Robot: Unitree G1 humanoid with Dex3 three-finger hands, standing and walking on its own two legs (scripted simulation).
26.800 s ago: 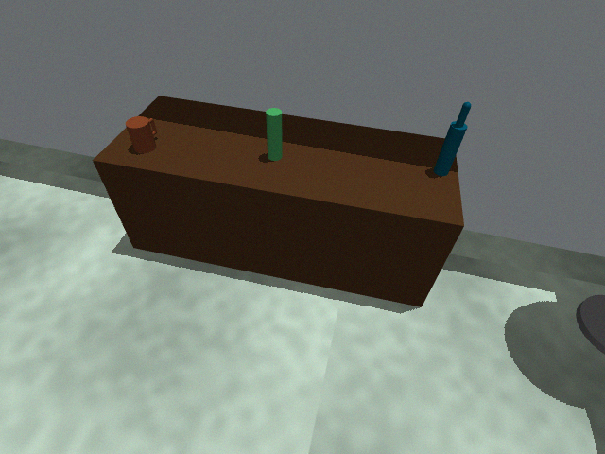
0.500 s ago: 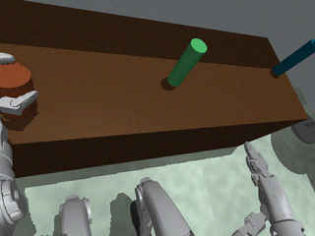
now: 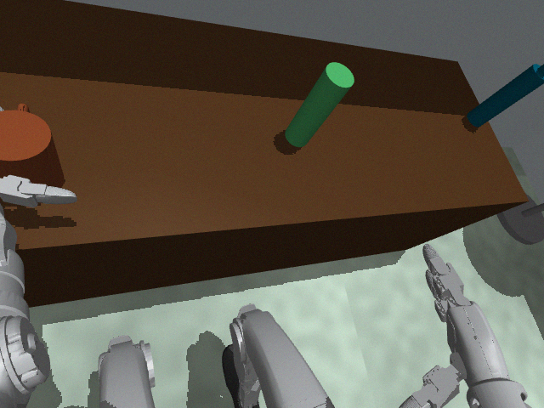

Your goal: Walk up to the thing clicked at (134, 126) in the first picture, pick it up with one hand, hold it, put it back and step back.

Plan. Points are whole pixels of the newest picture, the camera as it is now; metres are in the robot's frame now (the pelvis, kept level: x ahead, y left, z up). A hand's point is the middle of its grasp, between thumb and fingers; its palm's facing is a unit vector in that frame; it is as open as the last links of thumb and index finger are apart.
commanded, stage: withdraw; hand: left
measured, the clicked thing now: (25, 149) +0.53 +0.21 -0.06
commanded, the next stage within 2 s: rise in 0.28 s
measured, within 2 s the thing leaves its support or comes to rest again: neither
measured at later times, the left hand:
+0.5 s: hand out of the picture +0.51 +0.31 +0.09, palm faces +0.29 -0.94 -0.16, open 17.6 cm
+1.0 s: hand out of the picture +0.40 +0.32 +0.12, palm faces +0.31 -0.88 -0.36, open 17.5 cm
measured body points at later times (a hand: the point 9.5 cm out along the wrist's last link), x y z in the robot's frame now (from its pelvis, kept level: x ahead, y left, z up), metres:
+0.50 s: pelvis +0.02 +0.01 +0.07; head +0.15 +0.06 +0.49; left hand +0.49 +0.36 +0.11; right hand +0.18 -0.25 +0.11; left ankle +0.05 +0.13 -0.54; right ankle +0.07 -0.15 -0.54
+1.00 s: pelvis +0.05 +0.00 +0.14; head +0.10 +0.03 +0.58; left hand +0.38 +0.36 +0.15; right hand +0.22 -0.22 +0.11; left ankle +0.05 +0.13 -0.54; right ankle +0.07 -0.15 -0.54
